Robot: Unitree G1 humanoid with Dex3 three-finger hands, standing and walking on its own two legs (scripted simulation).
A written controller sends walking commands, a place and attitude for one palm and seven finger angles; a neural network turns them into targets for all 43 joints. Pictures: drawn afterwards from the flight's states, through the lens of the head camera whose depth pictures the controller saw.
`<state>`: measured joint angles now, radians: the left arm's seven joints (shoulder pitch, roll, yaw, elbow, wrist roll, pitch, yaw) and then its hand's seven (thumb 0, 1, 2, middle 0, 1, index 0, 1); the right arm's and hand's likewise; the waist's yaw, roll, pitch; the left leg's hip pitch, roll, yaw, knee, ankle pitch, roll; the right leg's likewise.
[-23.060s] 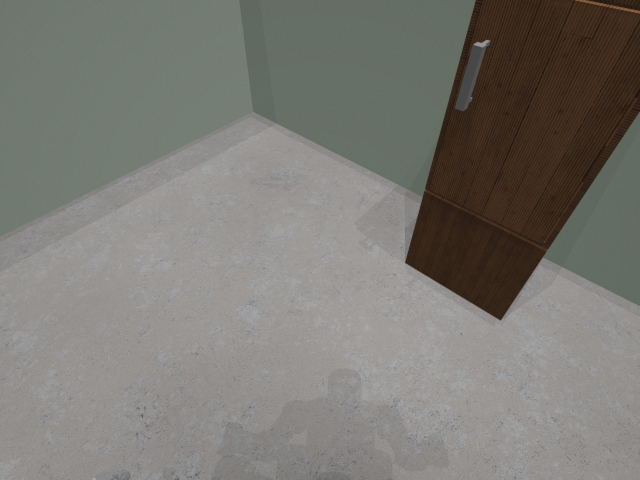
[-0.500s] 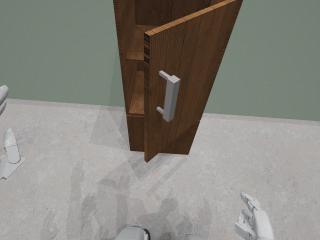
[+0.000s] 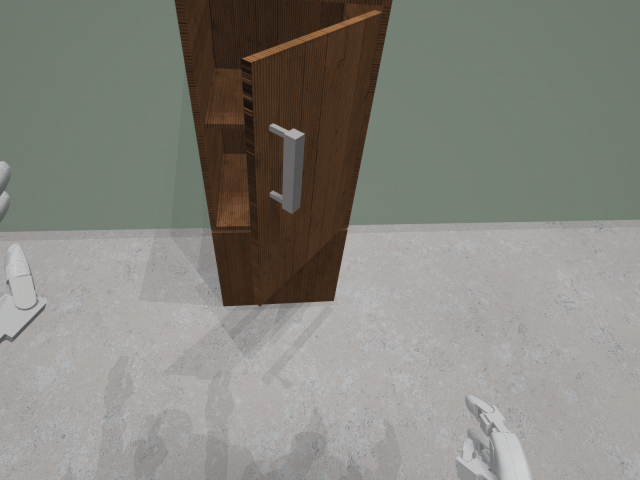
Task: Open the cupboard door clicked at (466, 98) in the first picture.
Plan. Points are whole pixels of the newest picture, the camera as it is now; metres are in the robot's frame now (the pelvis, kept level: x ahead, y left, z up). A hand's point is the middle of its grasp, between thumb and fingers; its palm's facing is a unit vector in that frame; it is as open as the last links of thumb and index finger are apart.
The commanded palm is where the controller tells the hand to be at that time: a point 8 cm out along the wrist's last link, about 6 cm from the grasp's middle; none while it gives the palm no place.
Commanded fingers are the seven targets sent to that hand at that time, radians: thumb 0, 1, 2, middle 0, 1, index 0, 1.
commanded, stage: stop stepping back and stand still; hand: left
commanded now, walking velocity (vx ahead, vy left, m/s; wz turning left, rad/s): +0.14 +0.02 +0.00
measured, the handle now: (283, 169) +0.60 +0.09 +0.07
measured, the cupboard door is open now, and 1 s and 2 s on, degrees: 47 47 47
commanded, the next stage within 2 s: let the arm hang, fingers relaxed in 1.76 s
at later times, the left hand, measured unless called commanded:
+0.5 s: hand out of the picture +0.10 +0.25 +0.17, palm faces +0.43 -0.78 -0.45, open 7.4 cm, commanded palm +0.04 +0.29 +0.19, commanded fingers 0.00 0.90 0.90 -0.20 -0.30 -0.20 -0.30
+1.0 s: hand out of the picture +0.09 +0.23 +0.17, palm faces +0.44 -0.75 -0.49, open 7.4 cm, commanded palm +0.03 +0.28 +0.19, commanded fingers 0.00 0.90 0.90 -0.20 -0.30 -0.20 -0.30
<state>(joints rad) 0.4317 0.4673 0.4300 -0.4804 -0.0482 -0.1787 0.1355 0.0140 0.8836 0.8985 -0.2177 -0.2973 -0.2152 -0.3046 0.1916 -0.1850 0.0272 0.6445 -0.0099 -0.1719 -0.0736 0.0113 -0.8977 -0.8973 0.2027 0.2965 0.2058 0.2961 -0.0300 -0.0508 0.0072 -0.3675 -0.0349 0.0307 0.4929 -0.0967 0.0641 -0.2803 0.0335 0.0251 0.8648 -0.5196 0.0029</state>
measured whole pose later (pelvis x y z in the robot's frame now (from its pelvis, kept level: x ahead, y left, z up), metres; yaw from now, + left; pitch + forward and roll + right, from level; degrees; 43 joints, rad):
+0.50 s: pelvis -0.10 -0.01 +0.00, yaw +0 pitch -1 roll +2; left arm 0.49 0.40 0.40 -0.40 -0.01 -0.19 0.15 0.01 0.89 0.90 -0.21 -0.30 -0.21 -0.30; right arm 0.28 -0.22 -0.01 0.65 -0.02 -0.17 -0.10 0.01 -0.90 -0.90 0.20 0.30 0.20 0.30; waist -0.04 -0.03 -0.05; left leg -0.18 0.04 0.06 0.52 -0.31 -0.01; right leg -0.44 0.00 -0.08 0.81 -0.41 -0.01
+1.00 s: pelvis -0.10 -0.03 +0.01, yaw +2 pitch +0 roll +1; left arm 0.55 0.38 0.37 -0.43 -0.01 -0.23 0.15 0.01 0.88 0.90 -0.22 -0.30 -0.22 -0.30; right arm 0.24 -0.27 -0.03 0.63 -0.01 -0.15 -0.08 0.01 -0.90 -0.90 0.20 0.30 0.20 0.30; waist 0.01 0.03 0.01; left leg -0.21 0.02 0.05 0.43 -0.23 0.04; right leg -0.25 0.05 -0.15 0.41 -0.17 -0.09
